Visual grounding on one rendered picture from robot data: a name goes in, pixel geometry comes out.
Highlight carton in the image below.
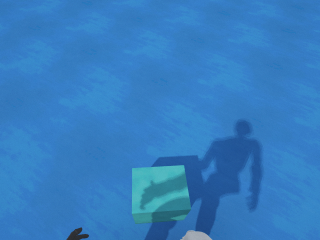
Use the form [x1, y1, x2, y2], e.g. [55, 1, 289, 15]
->
[132, 165, 191, 224]

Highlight robot left hand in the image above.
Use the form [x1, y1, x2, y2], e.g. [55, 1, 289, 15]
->
[66, 227, 89, 240]

